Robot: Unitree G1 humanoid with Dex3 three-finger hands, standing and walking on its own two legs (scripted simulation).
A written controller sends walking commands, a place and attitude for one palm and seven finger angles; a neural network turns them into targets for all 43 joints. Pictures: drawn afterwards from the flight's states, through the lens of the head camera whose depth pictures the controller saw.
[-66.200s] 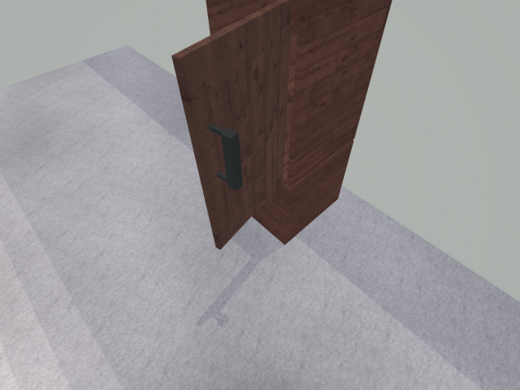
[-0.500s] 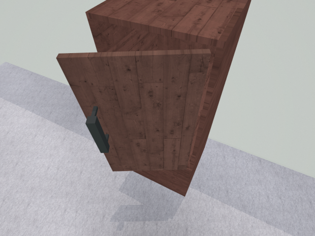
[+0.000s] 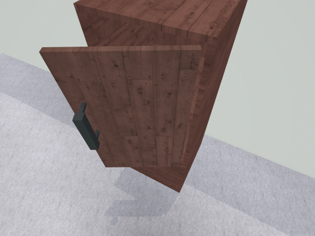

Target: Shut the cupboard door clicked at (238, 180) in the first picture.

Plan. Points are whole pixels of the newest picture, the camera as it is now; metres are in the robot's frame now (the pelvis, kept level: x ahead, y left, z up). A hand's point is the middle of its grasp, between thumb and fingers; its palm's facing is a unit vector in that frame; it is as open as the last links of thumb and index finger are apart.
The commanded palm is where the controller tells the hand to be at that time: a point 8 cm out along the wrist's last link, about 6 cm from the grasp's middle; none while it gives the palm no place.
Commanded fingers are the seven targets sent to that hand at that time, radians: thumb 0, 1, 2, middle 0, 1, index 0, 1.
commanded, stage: come to a stop and stand still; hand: left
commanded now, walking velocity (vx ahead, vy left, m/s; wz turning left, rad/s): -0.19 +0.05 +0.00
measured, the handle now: (89, 127) +0.39 +0.23 +0.01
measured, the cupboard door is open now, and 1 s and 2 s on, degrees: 28 28 28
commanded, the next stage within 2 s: look again from close up in 1.82 s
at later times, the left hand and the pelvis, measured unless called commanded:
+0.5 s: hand out of the picture +0.00 +0.17 -0.17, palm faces +0.03 -0.97 -0.25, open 7.3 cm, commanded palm none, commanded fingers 0.00 0.90 0.90 -0.20 -0.30 -0.20 -0.30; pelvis -0.01 -0.01 +0.00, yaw +3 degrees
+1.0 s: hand out of the picture +0.00 +0.20 -0.17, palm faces +0.07 -0.97 -0.21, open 7.3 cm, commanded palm none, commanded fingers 0.00 0.90 0.90 -0.20 -0.30 -0.20 -0.30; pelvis -0.01 +0.03 +0.00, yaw +2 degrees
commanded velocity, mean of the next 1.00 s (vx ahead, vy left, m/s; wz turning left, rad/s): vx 0.03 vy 0.01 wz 0.00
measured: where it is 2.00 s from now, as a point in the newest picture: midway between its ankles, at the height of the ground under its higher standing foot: outside the picture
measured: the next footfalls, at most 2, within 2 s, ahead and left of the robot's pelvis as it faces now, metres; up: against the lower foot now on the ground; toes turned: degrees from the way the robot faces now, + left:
none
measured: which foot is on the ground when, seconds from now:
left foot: down 0.00-1.00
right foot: down 0.00-1.00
